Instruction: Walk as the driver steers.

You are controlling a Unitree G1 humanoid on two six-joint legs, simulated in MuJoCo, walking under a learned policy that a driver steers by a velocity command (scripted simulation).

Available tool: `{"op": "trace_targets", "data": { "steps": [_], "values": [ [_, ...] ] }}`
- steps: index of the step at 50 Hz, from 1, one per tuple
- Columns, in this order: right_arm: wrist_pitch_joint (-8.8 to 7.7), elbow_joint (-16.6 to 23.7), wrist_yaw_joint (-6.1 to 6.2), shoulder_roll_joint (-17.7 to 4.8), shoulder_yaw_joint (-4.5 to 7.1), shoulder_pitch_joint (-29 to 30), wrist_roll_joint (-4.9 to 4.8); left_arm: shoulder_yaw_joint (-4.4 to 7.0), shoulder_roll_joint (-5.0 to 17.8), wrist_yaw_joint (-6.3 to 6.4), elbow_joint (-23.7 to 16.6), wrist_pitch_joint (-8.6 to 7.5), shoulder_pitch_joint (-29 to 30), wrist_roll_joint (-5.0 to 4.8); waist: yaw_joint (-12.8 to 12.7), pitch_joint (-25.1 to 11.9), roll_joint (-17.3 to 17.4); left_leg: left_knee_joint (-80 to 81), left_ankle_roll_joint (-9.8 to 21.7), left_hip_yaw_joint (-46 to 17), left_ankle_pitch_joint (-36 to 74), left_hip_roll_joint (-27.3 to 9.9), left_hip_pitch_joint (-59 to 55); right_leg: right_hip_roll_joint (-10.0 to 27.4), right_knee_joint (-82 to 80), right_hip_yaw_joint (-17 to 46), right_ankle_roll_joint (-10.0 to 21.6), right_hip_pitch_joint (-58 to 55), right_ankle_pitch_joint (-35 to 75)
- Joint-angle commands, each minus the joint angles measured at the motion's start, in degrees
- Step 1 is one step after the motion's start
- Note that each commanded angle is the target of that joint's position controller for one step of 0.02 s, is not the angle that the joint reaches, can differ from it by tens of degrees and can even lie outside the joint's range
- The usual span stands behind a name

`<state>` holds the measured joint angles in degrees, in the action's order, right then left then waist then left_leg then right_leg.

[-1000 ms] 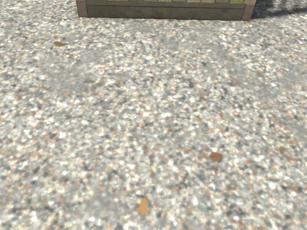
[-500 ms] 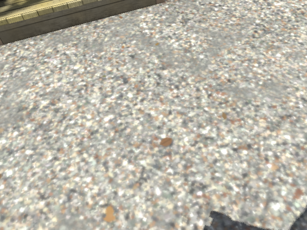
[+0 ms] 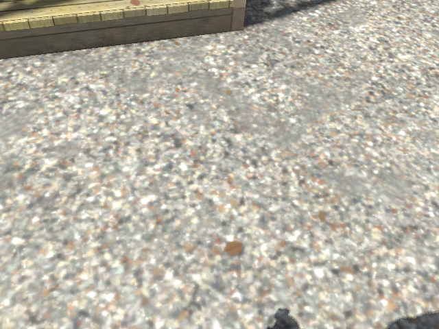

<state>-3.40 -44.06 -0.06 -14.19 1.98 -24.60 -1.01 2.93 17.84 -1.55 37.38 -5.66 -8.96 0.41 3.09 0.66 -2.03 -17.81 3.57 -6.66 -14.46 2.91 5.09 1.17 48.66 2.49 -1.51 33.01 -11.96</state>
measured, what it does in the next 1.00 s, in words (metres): walks ahead: right foot, then left foot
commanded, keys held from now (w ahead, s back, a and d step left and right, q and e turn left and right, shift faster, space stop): w+q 0.40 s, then w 0.16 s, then w+e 0.44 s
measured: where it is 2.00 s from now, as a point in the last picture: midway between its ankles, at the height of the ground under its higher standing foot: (172, 160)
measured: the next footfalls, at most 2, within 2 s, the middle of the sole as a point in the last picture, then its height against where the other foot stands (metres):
right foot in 0.20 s outside the picture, level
left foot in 0.70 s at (131, 328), level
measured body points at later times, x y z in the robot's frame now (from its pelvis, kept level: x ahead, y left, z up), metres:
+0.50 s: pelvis +0.26 -0.02 -0.01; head +0.29 -0.01 +0.44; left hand +0.23 +0.27 -0.12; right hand +0.51 -0.23 -0.09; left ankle +0.32 +0.16 -0.68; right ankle +0.25 -0.14 -0.75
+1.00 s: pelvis +0.51 +0.12 +0.00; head +0.53 +0.12 +0.45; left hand +0.61 +0.41 -0.11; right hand +0.61 -0.16 -0.12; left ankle +0.46 +0.20 -0.75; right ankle +0.65 -0.03 -0.68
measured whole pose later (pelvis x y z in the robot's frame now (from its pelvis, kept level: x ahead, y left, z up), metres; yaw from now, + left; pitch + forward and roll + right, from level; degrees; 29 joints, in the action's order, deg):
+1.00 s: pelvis +0.51 +0.12 +0.00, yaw +9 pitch +0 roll +2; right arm -5.6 -45.0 -0.3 -15.7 3.9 -18.6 1.0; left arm 3.8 17.9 -0.7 44.0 -1.5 -10.3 -1.5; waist 2.9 2.1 -2.8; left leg -15.0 2.4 10.5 -11.8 1.3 3.3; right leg 6.0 54.4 3.7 -1.1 38.5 -5.1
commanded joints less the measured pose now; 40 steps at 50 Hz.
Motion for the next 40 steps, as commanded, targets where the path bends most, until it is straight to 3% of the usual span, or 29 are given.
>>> {"op": "trace_targets", "data": {
  "steps": [1, 4, 7, 9, 10, 11, 12, 13, 14, 15, 16, 17, 19, 22, 24, 27, 30, 32, 33, 34, 35, 36, 37, 38, 39, 40],
  "values": [
    [0.06, 3.7, 1.45, -11.5, 3.14, 1.5, -0.24, -0.15, 0.8, -0.36, -6.0, -1.20, 10.4, -0.18, 1.0, 2.4, 8.2, 5.8, 8.4, -9.3, 15.0, -9.6, 1.9, -2.3, -11.4, -1.8, -1.9, 1.5, 8.5],
    [0.50, 2.9, 1.76, -12.2, 3.45, -0.8, -0.77, 0.21, 1.9, -0.62, -6.7, -1.34, 13.8, -0.98, 1.9, 2.6, 8.7, 4.7, 7.6, -11.6, 13.4, -10.8, 4.1, -3.5, -17.3, -0.9, -1.8, -4.1, 13.1],
    [0.79, 2.7, 2.00, -12.6, 3.90, 0.0, -1.15, 1.32, 4.4, -0.39, -6.5, -1.62, 12.4, -1.41, -0.1, 2.3, 9.8, 1.7, 5.8, -15.3, 14.8, -12.9, 1.3, -2.7, -20.3, 1.3, -0.1, -8.0, 11.1],
    [1.06, 3.4, 1.81, -11.9, 3.90, 1.7, -0.81, 2.76, 6.8, 0.25, -4.9, -1.87, 5.4, -1.33, -4.4, -1.4, 10.3, -6.0, 4.0, -14.4, 25.5, -11.1, 1.2, -3.1, -23.0, -0.2, 2.5, -18.2, 8.9],
    [1.09, 4.3, 1.49, -10.3, 3.34, 2.7, -0.19, 3.75, 8.7, 0.78, -3.6, -1.92, -2.0, -0.91, -8.1, -7.6, 9.2, -16.6, 2.2, -12.4, 26.7, -7.8, 4.7, 0.1, -22.8, 1.7, 5.0, -30.1, 9.0],
    [1.00, 6.1, 1.38, -6.2, 1.93, 2.0, 1.47, 4.51, 12.3, 1.48, -2.8, -1.44, -12.3, -0.17, -11.2, -18.3, 1.1, -34.1, 0.4, -8.2, 11.7, -3.4, 13.5, 11.3, -21.0, 13.5, 8.7, -46.8, 2.8],
    [0.49, 7.2, 1.28, -2.3, 0.75, -7.0, -1.06, 4.57, 14.0, 0.62, -1.0, -0.83, -12.9, 0.49, -5.4, -23.8, -20.3, -50.5, -2.1, -4.5, -20.6, 2.5, 31.9, 23.2, -29.3, 41.8, 16.6, -58.6, -10.9],
    [0.63, 5.3, 1.45, -9.2, 2.13, -4.7, -2.11, 3.20, 7.3, 0.57, -2.2, -0.68, -10.2, -0.14, -6.6, -15.9, -11.3, -56.6, -2.5, -5.3, -16.9, -2.4, 37.2, 21.7, -32.2, 40.6, 14.9, -52.2, -18.7],
    [0.82, 6.2, 1.29, -11.7, 2.89, 1.8, -1.78, 2.53, 4.7, 0.91, -2.2, -0.40, -7.4, -0.55, -7.5, -8.1, -5.4, -56.5, -2.7, -3.0, -11.1, -4.5, 38.0, 19.4, -32.6, 29.8, 12.9, -44.2, -14.4],
    [0.93, 6.6, 1.33, -10.8, 2.79, 4.7, -1.02, 2.26, 4.3, 0.86, -1.7, -0.27, -5.3, -0.23, -6.3, -4.1, -0.9, -55.2, -3.0, -1.6, -7.3, -6.6, 35.9, 17.0, -33.5, 22.9, 12.3, -37.2, -5.4],
    [0.90, 7.3, 1.06, -10.1, 2.93, 6.5, -0.38, 2.06, 3.3, 0.84, -1.0, -0.19, -4.0, 0.10, -5.4, -1.6, -0.8, -53.0, -3.0, -1.4, -5.1, -8.0, 34.8, 14.9, -34.8, 18.1, 12.2, -32.6, -0.2],
    [1.19, 7.6, 0.64, -9.1, 2.92, 6.1, -0.71, 1.96, 3.1, 0.99, -0.5, -0.42, -3.3, 0.56, -4.1, -1.0, -2.9, -52.0, -3.0, -1.2, -3.8, -9.3, 32.4, 13.7, -36.3, 14.2, 11.9, -29.4, 2.3],
    [1.91, 8.1, 0.30, -6.9, 2.46, 6.8, -0.96, 2.15, 2.9, 1.00, 0.7, -1.13, -2.9, 0.00, -3.4, 0.2, -3.6, -50.0, -3.3, 0.1, -3.2, -10.1, 32.4, 13.3, -38.8, 9.4, 12.8, -26.6, 5.5],
    [2.03, 10.0, 0.12, -5.3, 1.67, 10.7, -0.06, 2.84, 5.1, 0.87, 2.9, -1.64, -4.1, -0.38, -3.6, 2.1, -1.2, -42.8, -4.3, -0.1, 0.6, -10.4, 35.1, 14.1, -41.3, 5.2, 14.4, -25.8, 10.3],
    [1.40, 10.2, -0.45, -4.8, 1.14, 12.8, 0.03, 2.94, 6.0, 0.71, 3.9, -1.47, -4.1, -0.41, -3.9, 2.2, -0.6, -35.3, -4.1, 0.5, 6.6, -9.9, 34.1, 12.8, -41.6, 1.2, 14.1, -26.4, 13.2],
    [0.17, 11.5, -1.62, -4.4, 0.44, 19.2, 0.12, 3.10, 7.6, 0.76, 5.3, -0.84, -5.6, -1.32, -6.0, 3.6, 0.1, -23.9, -3.3, 4.4, 13.6, -8.4, 30.2, 11.4, -41.8, -3.4, 12.8, -26.4, 14.5],
    [-0.40, 13.8, -2.31, -5.1, 0.40, 24.5, -0.02, 3.33, 9.5, 0.62, 7.9, 0.11, -10.1, -2.61, -7.1, 4.7, -0.3, -17.5, -1.9, 5.9, 12.1, -7.6, 29.0, 13.5, -40.5, -2.0, 12.2, -30.6, 16.1],
    [-0.73, 14.3, -2.49, -6.8, 1.12, 24.2, 0.13, 3.42, 10.6, 0.71, 9.0, 1.14, -11.2, -2.88, -5.6, 3.7, -1.3, -14.2, -0.7, 6.8, 7.7, -6.0, 25.9, 14.7, -36.7, -0.8, 11.3, -34.1, 22.7],
    [-0.88, 13.5, -2.37, -8.3, 1.93, 20.7, 0.25, 3.40, 11.3, 0.84, 9.2, 1.57, -10.8, -2.83, -2.9, 1.2, -2.0, -12.2, 0.2, 7.9, 7.2, -4.3, 19.7, 14.0, -32.0, -1.4, 10.3, -34.3, 30.5],
    [-0.86, 11.1, -1.97, -10.6, 3.33, 12.7, 0.41, 2.95, 10.7, 0.97, 9.4, 1.85, -10.5, -2.70, 1.6, -3.8, -1.6, -10.2, 1.6, 9.3, 9.2, -2.5, 7.7, 11.6, -22.6, -3.3, 8.6, -31.6, 36.3],
    [-0.52, 9.0, -1.14, -14.0, 4.81, 3.3, 0.82, 1.74, 8.1, 1.12, 8.7, 1.58, -10.5, -1.76, 5.9, -10.8, -0.5, -12.9, 3.7, 4.8, 11.1, -7.4, -8.7, 8.7, -9.2, -4.8, 6.2, -22.0, 27.9],
    [-0.14, 8.7, -0.26, -20.1, 5.82, -1.4, 2.33, -0.62, 0.4, 0.80, 6.5, 0.90, -15.8, -0.69, 3.6, -20.0, 13.9, -10.6, 11.0, -20.4, 4.7, -24.4, -28.9, -0.2, 13.8, -5.9, 1.8, -0.6, -7.1],
    [-0.21, 9.2, -0.33, -16.5, 4.90, -2.0, 2.26, -0.02, 3.7, 0.80, 7.5, 0.09, -15.4, -2.14, 5.1, -26.0, 14.4, -2.4, 14.2, -34.5, -0.3, -28.4, -27.9, -2.4, 24.1, 3.9, 1.4, 4.6, -21.5],
    [-0.45, 8.7, -0.57, -12.9, 3.72, 1.4, 1.79, 1.40, 7.9, 0.77, 6.4, 0.04, -11.5, -3.71, 4.6, -16.0, 11.2, -1.4, 11.7, -25.5, -1.3, -26.2, -21.4, 0.6, 26.8, 4.8, 1.7, 9.6, -18.5],
    [-0.70, 8.2, -0.71, -10.7, 3.09, 4.4, 1.23, 1.30, 7.3, 0.90, 5.4, 0.14, -8.6, -3.59, 2.8, -9.7, 10.0, -0.2, 10.1, -17.3, 0.7, -23.5, -14.2, 3.4, 24.9, 2.8, 2.0, 10.2, -13.9],
    [-1.03, 7.8, -0.94, -8.6, 2.55, 7.8, 1.27, 1.38, 6.5, 1.16, 5.4, 0.53, -7.2, -2.63, 0.8, -5.8, 8.1, 1.7, 8.9, -12.0, 3.4, -21.1, -7.5, 5.2, 22.0, 2.4, 1.9, 8.4, -10.0]
  ]
}}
